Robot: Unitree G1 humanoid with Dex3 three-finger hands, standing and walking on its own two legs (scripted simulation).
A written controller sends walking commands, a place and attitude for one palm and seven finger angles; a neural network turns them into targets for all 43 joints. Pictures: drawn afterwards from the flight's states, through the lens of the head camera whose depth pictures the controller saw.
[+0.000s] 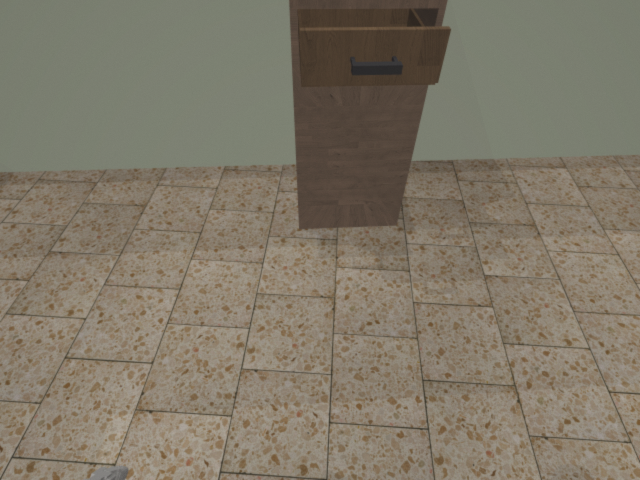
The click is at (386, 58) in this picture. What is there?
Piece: drawer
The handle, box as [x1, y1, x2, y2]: [350, 56, 402, 74]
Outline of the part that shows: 402,64 400,61 397,60 395,56 392,56 392,60 387,62 356,62 354,60 354,57 350,58 352,74 400,74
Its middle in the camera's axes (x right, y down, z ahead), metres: +0.14 -0.46 +1.01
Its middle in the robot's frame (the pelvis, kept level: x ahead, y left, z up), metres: +1.08 -0.08 +0.04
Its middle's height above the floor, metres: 0.81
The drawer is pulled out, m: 0.14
